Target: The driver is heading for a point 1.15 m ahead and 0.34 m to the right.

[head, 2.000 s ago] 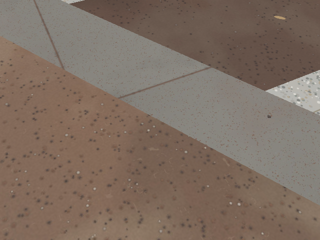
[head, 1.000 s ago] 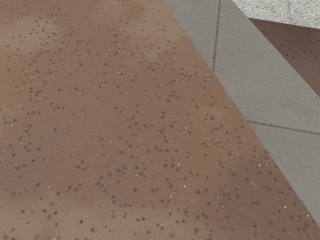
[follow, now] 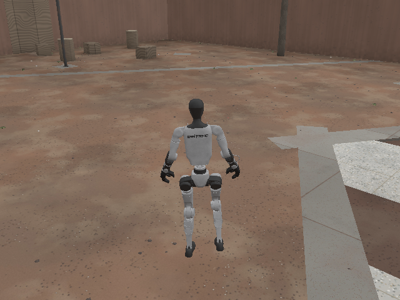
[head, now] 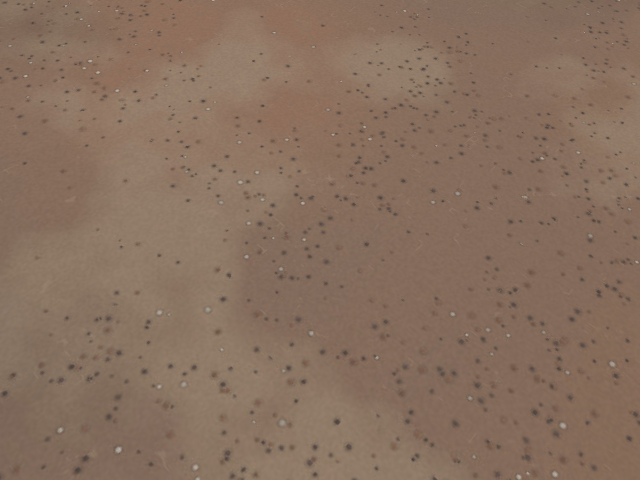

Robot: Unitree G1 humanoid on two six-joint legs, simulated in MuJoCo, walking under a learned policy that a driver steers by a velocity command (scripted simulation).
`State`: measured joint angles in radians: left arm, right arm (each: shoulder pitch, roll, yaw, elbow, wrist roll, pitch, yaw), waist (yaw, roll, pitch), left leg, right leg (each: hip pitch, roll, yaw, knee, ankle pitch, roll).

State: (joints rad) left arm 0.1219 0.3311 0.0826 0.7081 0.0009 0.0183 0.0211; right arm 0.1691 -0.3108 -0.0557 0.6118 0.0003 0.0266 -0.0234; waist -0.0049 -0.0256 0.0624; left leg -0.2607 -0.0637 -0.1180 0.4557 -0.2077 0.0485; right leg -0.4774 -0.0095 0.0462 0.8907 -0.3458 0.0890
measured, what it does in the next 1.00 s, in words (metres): walks ahead: right foot, then right foot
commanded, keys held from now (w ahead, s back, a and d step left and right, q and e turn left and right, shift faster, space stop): no key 0.26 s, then w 0.34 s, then w+e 0.40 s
